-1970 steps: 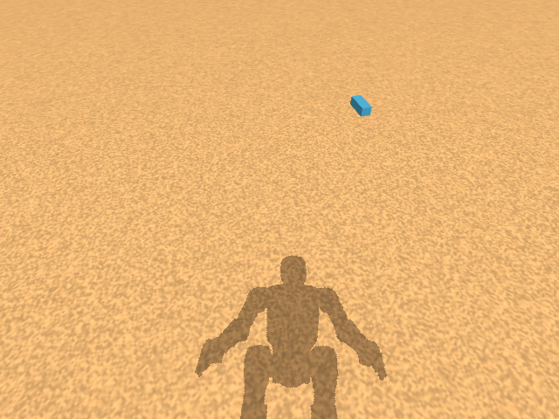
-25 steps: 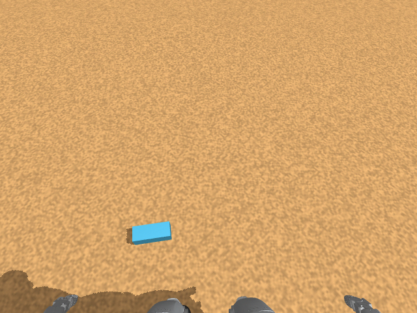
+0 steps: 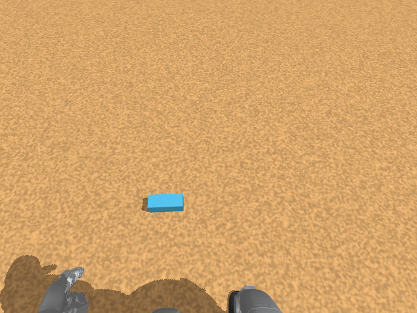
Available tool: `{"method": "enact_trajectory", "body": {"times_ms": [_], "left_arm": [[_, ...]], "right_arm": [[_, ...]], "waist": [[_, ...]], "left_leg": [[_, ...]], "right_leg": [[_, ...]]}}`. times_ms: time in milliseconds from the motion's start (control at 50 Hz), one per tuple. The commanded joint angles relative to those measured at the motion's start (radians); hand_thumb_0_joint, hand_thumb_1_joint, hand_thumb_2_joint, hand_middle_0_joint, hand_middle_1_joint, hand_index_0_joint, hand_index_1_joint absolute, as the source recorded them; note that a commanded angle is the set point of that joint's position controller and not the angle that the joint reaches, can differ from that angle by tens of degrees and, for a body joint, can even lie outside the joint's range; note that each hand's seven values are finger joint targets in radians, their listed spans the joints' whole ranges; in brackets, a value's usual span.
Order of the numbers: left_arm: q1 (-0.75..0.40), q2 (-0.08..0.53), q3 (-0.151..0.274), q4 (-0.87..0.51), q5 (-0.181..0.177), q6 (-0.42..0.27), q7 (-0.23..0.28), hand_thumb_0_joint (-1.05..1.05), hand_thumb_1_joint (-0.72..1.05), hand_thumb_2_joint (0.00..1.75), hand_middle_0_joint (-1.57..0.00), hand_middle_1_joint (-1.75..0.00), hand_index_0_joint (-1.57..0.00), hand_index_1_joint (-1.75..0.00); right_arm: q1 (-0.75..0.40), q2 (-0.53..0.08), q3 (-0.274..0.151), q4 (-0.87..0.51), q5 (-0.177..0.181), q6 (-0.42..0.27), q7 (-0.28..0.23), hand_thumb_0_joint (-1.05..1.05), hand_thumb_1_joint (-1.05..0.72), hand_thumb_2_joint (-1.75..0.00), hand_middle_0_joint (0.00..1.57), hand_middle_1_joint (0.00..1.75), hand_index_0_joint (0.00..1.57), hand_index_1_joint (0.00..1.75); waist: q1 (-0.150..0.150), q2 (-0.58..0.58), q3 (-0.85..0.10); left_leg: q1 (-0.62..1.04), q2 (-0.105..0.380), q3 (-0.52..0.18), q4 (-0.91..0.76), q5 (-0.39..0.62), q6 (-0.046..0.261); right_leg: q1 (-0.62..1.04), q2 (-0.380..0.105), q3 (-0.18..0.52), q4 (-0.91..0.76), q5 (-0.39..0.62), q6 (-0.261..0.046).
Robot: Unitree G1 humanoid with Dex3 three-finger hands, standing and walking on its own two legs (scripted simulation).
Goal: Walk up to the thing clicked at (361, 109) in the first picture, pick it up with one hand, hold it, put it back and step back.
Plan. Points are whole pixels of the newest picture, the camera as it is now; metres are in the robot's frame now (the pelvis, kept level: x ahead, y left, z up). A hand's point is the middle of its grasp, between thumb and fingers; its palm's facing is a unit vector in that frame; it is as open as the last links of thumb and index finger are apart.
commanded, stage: step back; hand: left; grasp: from above
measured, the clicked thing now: (166, 202) +0.62 +0.22 -0.72
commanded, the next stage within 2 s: none
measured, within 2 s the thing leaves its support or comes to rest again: neither
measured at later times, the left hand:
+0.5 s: hand out of the picture -0.09 +0.23 -0.12, palm faces -0.06 -0.90 -0.42, open 7.4 cm
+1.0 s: hand out of the picture -0.23 +0.23 -0.14, palm faces +0.02 -0.93 -0.37, open 7.4 cm
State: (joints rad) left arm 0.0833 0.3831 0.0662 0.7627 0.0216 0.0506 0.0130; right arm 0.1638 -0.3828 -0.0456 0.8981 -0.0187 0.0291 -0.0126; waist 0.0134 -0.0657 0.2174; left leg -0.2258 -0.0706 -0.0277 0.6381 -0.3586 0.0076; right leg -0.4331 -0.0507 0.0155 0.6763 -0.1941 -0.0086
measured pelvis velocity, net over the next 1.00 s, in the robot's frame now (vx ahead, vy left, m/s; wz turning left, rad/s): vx -0.34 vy -0.03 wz -0.01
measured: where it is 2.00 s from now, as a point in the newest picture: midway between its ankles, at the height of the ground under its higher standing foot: outside the picture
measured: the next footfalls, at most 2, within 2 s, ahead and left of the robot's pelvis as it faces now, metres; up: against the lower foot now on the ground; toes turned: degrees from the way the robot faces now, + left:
right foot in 0.38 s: -0.12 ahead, -0.15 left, +0.00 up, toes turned -1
left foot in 0.76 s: -0.24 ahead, +0.08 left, +0.00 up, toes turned -1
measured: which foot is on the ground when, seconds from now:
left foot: down 0.00-0.40, up 0.42-0.74, down 0.76-1.00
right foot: down 0.00-0.00, up 0.02-0.36, down 0.38-0.80, up 0.82-1.00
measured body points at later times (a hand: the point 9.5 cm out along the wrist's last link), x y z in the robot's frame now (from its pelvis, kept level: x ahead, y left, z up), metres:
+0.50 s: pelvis -0.16 -0.04 +0.01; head -0.11 -0.07 +0.46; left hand -0.09 +0.27 -0.09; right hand -0.05 -0.36 -0.12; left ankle -0.09 +0.12 -0.66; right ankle -0.16 -0.14 -0.72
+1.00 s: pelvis -0.34 -0.03 +0.01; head -0.30 -0.01 +0.46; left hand -0.23 +0.28 -0.11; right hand -0.24 -0.34 -0.09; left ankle -0.28 +0.08 -0.72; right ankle -0.38 -0.17 -0.63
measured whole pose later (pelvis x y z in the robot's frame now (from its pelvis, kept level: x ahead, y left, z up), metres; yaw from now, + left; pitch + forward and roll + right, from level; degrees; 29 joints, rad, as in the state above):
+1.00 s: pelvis -0.34 -0.03 +0.01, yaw +0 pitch -2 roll -1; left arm 0.16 0.39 0.08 0.83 0.01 0.07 0.02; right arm 0.16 -0.36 -0.04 0.86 -0.04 0.05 0.00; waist 0.01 -0.03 0.13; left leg -0.31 0.00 -0.02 0.57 -0.22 0.02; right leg -0.44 0.11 0.13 1.19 -0.49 0.00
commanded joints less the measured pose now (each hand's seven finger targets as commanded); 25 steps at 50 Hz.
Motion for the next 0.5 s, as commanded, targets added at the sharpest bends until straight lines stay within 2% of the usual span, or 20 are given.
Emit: {"method": "enact_trajectory", "body": {"times_ms": [0, 20, 40, 60, 80, 100, 140, 180, 240, 260, 280, 300, 340, 360, 380, 400, 420, 440, 460, 480], "left_arm": [[-0.050, 0.213, 0.079, -0.087, 0.002, -0.008, 0.019, 0.00, 0.90, 0.90, -0.20, -0.30, -0.20, -0.30], [-0.033, 0.229, 0.081, -0.071, 0.007, -0.006, 0.019, 0.00, 0.90, 0.90, -0.20, -0.30, -0.20, -0.30], [0.004, 0.210, 0.081, -0.046, 0.000, -0.002, 0.014, 0.00, 0.90, 0.90, -0.20, -0.30, -0.20, -0.30], [0.069, 0.189, 0.076, -0.026, -0.015, -0.001, 0.011, 0.00, 0.90, 0.90, -0.20, -0.30, -0.20, -0.30], [0.120, 0.188, 0.075, -0.011, -0.020, -0.001, 0.007, 0.00, 0.90, 0.90, -0.20, -0.30, -0.20, -0.30], [0.130, 0.192, 0.079, -0.008, -0.015, -0.001, 0.005, 0.00, 0.90, 0.90, -0.20, -0.30, -0.20, -0.30], [0.117, 0.175, 0.078, -0.010, -0.009, -0.006, 0.007, 0.00, 0.90, 0.90, -0.20, -0.30, -0.20, -0.30], [0.101, 0.172, 0.071, -0.023, -0.004, -0.013, 0.008, 0.00, 0.90, 0.90, -0.20, -0.30, -0.20, -0.30], [0.125, 0.170, 0.063, -0.019, -0.006, -0.017, 0.007, 0.00, 0.90, 0.90, -0.20, -0.30, -0.20, -0.30], [0.142, 0.171, 0.062, -0.007, -0.005, -0.020, 0.006, 0.00, 0.90, 0.90, -0.20, -0.30, -0.20, -0.30], [0.153, 0.171, 0.063, 0.006, -0.004, -0.024, 0.004, 0.00, 0.90, 0.90, -0.20, -0.30, -0.20, -0.30], [0.190, 0.169, 0.066, 0.029, -0.003, -0.027, 0.003, 0.00, 0.90, 0.90, -0.20, -0.30, -0.20, -0.30], [0.260, 0.171, 0.070, 0.075, 0.007, -0.035, 0.001, 0.00, 0.90, 0.90, -0.20, -0.30, -0.20, -0.30], [0.252, 0.212, 0.080, 0.072, 0.019, -0.040, 0.001, 0.00, 0.90, 0.90, -0.20, -0.30, -0.20, -0.30], [0.236, 0.300, 0.102, 0.051, 0.028, -0.041, -0.001, 0.00, 0.90, 0.90, -0.20, -0.30, -0.20, -0.30], [0.155, 0.406, 0.117, 0.002, 0.029, -0.034, -0.002, 0.00, 0.90, 0.90, -0.20, -0.30, -0.20, -0.30], [0.071, 0.381, 0.112, -0.027, 0.024, -0.038, 0.005, 0.00, 0.90, 0.90, -0.20, -0.30, -0.20, -0.30], [0.042, 0.320, 0.096, -0.038, 0.023, -0.040, 0.006, 0.00, 0.90, 0.90, -0.20, -0.30, -0.20, -0.30], [-0.007, 0.260, 0.083, -0.047, 0.018, -0.044, 0.008, 0.00, 0.90, 0.90, -0.20, -0.30, -0.20, -0.30], [-0.040, 0.231, 0.082, -0.045, 0.021, -0.042, 0.011, 0.00, 0.90, 0.90, -0.20, -0.30, -0.20, -0.30]], "right_arm": [[0.014, -0.395, -0.101, -0.100, -0.023, -0.022, -0.002, 0.00, -0.90, -0.90, 0.20, 0.30, 0.20, 0.30], [-0.027, -0.356, -0.092, -0.103, -0.028, -0.030, -0.009, 0.00, -0.90, -0.90, 0.20, 0.30, 0.20, 0.30], [-0.042, -0.302, -0.075, -0.111, -0.034, -0.031, -0.011, 0.00, -0.90, -0.90, 0.20, 0.30, 0.20, 0.30], [-0.095, -0.255, -0.061, -0.124, -0.035, -0.032, -0.013, 0.00, -0.90, -0.90, 0.20, 0.30, 0.20, 0.30], [-0.109, -0.234, -0.057, -0.126, -0.026, -0.034, -0.018, 0.00, -0.90, -0.90, 0.20, 0.30, 0.20, 0.30], [-0.081, -0.226, -0.058, -0.119, -0.019, -0.036, -0.016, 0.00, -0.90, -0.90, 0.20, 0.30, 0.20, 0.30], [-0.026, -0.218, -0.060, -0.112, -0.015, -0.034, -0.017, 0.00, -0.90, -0.90, 0.20, 0.30, 0.20, 0.30], [0.011, -0.223, -0.066, -0.115, -0.011, -0.030, -0.021, 0.00, -0.90, -0.90, 0.20, 0.30, 0.20, 0.30], [0.001, -0.251, -0.075, -0.128, -0.009, -0.024, -0.023, 0.00, -0.90, -0.90, 0.20, 0.30, 0.20, 0.30], [-0.015, -0.257, -0.077, -0.135, -0.012, -0.019, -0.021, 0.00, -0.90, -0.90, 0.20, 0.30, 0.20, 0.30], [-0.023, -0.255, -0.076, -0.137, -0.013, -0.013, -0.018, 0.00, -0.90, -0.90, 0.20, 0.30, 0.20, 0.30], [-0.035, -0.264, -0.078, -0.143, -0.011, -0.007, -0.015, 0.00, -0.90, -0.90, 0.20, 0.30, 0.20, 0.30], [-0.055, -0.265, -0.078, -0.145, 0.004, 0.009, -0.013, 0.00, -0.90, -0.90, 0.20, 0.30, 0.20, 0.30], [-0.070, -0.230, -0.066, -0.152, 0.012, 0.012, -0.010, 0.00, -0.90, -0.90, 0.20, 0.30, 0.20, 0.30], [-0.070, -0.177, -0.053, -0.173, 0.017, 0.012, -0.012, 0.00, -0.90, -0.90, 0.20, 0.30, 0.20, 0.30], [-0.112, -0.196, -0.066, -0.180, 0.013, 0.015, -0.031, 0.00, -0.90, -0.90, 0.20, 0.30, 0.20, 0.30], [-0.086, -0.238, -0.083, -0.158, 0.014, 0.016, -0.032, 0.00, -0.90, -0.90, 0.20, 0.30, 0.20, 0.30], [-0.055, -0.250, -0.078, -0.132, 0.015, 0.014, -0.023, 0.00, -0.90, -0.90, 0.20, 0.30, 0.20, 0.30], [-0.013, -0.230, -0.072, -0.106, 0.020, 0.013, -0.018, 0.00, -0.90, -0.90, 0.20, 0.30, 0.20, 0.30], [0.026, -0.198, -0.060, -0.091, 0.025, 0.009, -0.020, 0.00, -0.90, -0.90, 0.20, 0.30, 0.20, 0.30]], "waist": [[-0.083, 0.347, -0.211], [-0.051, 0.261, -0.174], [-0.023, 0.201, -0.160], [0.021, 0.179, -0.173], [0.047, 0.172, -0.176], [0.038, 0.170, -0.191], [-0.003, 0.191, -0.209], [-0.034, 0.213, -0.222], [-0.038, 0.261, -0.266], [-0.029, 0.264, -0.281], [-0.034, 0.269, -0.291], [-0.021, 0.280, -0.298], [0.014, 0.241, -0.323], [0.013, 0.150, -0.291], [0.014, -0.117, -0.234], [0.065, -0.248, -0.180], [0.027, -0.233, -0.109], [0.001, -0.144, -0.103], [-0.035, -0.046, -0.116], [-0.062, -0.065, -0.146]], "left_leg": [[-0.155, 0.500, -0.581, -0.379, 0.238, 0.319], [-0.189, 0.483, -0.526, -0.352, 0.265, 0.316], [-0.177, 0.394, -0.359, -0.314, 0.346, 0.258], [-0.095, 0.312, -0.247, -0.281, 0.422, 0.203], [-0.042, 0.283, -0.190, -0.261, 0.444, 0.174], [0.013, 0.270, -0.188, -0.243, 0.453, 0.167], [0.103, 0.277, -0.194, -0.205, 0.512, 0.196], [0.162, 0.296, -0.197, -0.185, 0.532, 0.229], [0.182, 0.344, -0.212, -0.162, 0.508, 0.252], [0.156, 0.333, -0.194, -0.146, 0.486, 0.234], [0.142, 0.312, -0.180, -0.130, 0.455, 0.217], [0.111, 0.311, -0.178, -0.114, 0.430, 0.207], [0.008, 0.261, -0.141, -0.047, 0.356, 0.146], [-0.131, 0.199, -0.121, 0.020, 0.214, 0.090], [-0.345, 0.028, -0.064, 0.182, -0.088, 0.020], [-0.270, -0.027, -0.099, 0.419, -0.275, -0.015], [-0.207, 0.021, -0.164, 0.548, -0.246, -0.014], [-0.179, 0.000, -0.177, 0.564, -0.187, -0.007], [-0.219, -0.053, -0.178, 0.587, -0.124, -0.002], [-0.257, -0.072, -0.153, 0.588, -0.097, -0.007]], "right_leg": [[0.018, 0.132, 0.123, 0.412, -0.447, 0.003], [0.024, 0.123, 0.179, 0.524, -0.424, -0.003], [0.014, 0.154, 0.195, 0.564, -0.369, -0.015], [-0.036, 0.167, 0.202, 0.587, -0.312, -0.024], [-0.077, 0.178, 0.185, 0.591, -0.276, -0.020], [-0.087, 0.181, 0.178, 0.584, -0.267, -0.013], [-0.098, 0.164, 0.168, 0.543, -0.280, 0.026], [-0.099, 0.148, 0.151, 0.446, -0.307, 0.046], [-0.011, 0.086, 0.111, 0.227, -0.338, 0.049], [0.042, 0.062, 0.079, 0.128, -0.323, 0.041], [0.078, 0.067, 0.047, 0.043, -0.300, 0.036], [0.137, 0.068, 0.027, -0.052, -0.241, 0.031], [0.290, 0.076, -0.017, -0.291, -0.035, 0.000], [0.320, 0.017, 0.111, -0.284, -0.019, -0.024], [0.304, -0.170, 0.403, -0.334, -0.058, -0.095], [0.012, -0.357, 0.586, -0.417, -0.099, -0.267], [-0.128, -0.391, 0.620, -0.459, -0.123, -0.291], [-0.110, -0.317, 0.484, -0.417, -0.039, -0.249], [-0.006, -0.198, 0.284, -0.326, 0.114, -0.183], [0.072, -0.152, 0.187, -0.277, 0.217, -0.149]]}}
